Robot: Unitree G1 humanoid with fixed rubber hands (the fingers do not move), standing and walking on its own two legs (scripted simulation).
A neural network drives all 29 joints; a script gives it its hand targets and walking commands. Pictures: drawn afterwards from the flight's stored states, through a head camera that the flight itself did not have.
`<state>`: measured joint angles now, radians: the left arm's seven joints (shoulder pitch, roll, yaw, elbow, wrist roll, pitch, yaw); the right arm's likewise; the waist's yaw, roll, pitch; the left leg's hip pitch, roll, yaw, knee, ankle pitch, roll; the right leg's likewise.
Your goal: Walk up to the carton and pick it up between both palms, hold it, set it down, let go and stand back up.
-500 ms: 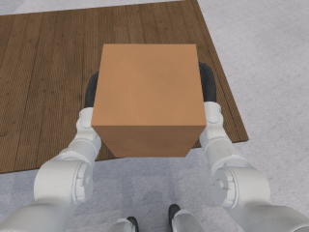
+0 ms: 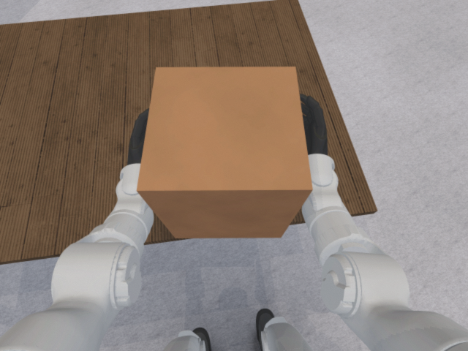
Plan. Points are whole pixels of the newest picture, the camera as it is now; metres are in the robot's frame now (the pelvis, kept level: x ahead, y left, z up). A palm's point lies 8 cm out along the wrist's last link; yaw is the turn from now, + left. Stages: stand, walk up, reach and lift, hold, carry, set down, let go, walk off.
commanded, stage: reach and lift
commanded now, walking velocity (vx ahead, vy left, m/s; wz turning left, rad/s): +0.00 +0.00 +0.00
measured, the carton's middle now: (227, 164) +0.41 +0.00 +0.01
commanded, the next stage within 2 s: none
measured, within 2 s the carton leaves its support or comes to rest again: leaves its support in 1.72 s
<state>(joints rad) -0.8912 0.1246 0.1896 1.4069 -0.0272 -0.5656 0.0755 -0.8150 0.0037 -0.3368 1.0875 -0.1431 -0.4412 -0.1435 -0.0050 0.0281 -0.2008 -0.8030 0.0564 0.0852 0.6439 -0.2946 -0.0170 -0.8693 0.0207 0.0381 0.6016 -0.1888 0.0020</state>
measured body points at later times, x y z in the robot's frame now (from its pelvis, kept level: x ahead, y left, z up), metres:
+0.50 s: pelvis +0.00 +0.00 +0.00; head +0.13 -0.01 +0.43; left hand +0.44 +0.16 +0.01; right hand +0.45 -0.15 +0.02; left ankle -0.02 +0.12 -0.71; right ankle +0.03 -0.12 -0.71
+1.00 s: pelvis +0.00 +0.00 +0.00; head +0.12 -0.02 +0.43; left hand +0.44 +0.16 +0.02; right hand +0.44 -0.15 +0.03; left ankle -0.02 +0.12 -0.71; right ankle +0.03 -0.12 -0.71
